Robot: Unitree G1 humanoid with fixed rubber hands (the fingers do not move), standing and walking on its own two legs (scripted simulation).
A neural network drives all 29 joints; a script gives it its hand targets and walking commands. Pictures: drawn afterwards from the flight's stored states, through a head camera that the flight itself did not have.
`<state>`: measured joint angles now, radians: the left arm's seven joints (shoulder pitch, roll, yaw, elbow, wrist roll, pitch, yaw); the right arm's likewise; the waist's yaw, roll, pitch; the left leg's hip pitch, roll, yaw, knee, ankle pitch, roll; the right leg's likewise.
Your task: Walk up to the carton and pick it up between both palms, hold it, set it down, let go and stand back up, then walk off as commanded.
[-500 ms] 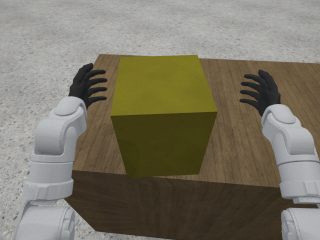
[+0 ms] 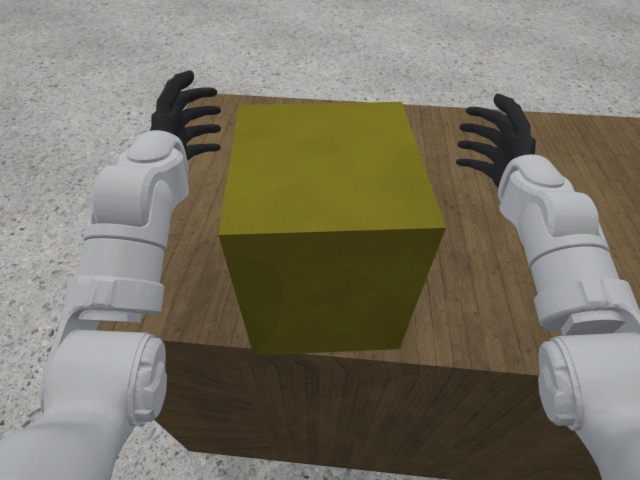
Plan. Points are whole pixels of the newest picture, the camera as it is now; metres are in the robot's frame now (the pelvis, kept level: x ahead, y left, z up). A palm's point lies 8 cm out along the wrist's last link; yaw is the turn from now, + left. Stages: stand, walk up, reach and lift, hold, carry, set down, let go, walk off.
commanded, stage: reach and lift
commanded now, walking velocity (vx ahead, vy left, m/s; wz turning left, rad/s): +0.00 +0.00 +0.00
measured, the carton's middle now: (324, 234) +0.40 +0.03 +0.09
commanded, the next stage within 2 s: none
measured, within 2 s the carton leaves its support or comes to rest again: neither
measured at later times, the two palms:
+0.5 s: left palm (175, 196) +0.42 +0.22 +0.13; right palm (463, 213) +0.43 -0.16 +0.11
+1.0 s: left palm (205, 200) +0.42 +0.18 +0.12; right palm (452, 217) +0.43 -0.14 +0.10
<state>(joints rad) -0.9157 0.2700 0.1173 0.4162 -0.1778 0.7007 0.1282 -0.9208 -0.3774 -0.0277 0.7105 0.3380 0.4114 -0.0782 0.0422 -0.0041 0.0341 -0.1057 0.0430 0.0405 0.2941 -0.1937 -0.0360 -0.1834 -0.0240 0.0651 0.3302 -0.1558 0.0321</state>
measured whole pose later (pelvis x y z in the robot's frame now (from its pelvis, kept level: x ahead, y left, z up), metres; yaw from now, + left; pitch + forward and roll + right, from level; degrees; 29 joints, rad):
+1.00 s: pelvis +0.00 +0.00 +0.00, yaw +0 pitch +6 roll +0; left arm -0.84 0.16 0.12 0.84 -0.09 0.16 0.12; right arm -0.86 -0.18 0.01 0.99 0.32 0.07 -0.10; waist 0.04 0.00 -0.03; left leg -0.23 0.06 0.03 0.34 -0.21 -0.04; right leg -0.28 -0.01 0.06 0.33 -0.14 0.03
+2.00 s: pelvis +0.00 +0.00 +0.00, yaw +0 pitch +5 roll +0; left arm -0.84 0.11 0.12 0.84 -0.06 0.18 0.20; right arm -0.87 -0.10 -0.04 0.97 0.26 0.08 -0.19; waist 0.03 0.00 -0.04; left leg -0.24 0.06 0.03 0.36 -0.21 -0.04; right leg -0.28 -0.01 0.06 0.33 -0.14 0.03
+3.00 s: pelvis -0.01 +0.00 +0.00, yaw +0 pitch +3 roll -1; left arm -0.85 0.02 0.32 0.84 0.22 0.18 0.11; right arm -0.84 -0.02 -0.25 0.97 -0.05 0.07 -0.13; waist 0.01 0.00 -0.10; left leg -0.21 0.06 0.03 0.36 -0.20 -0.04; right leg -0.25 -0.01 0.06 0.30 -0.11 0.03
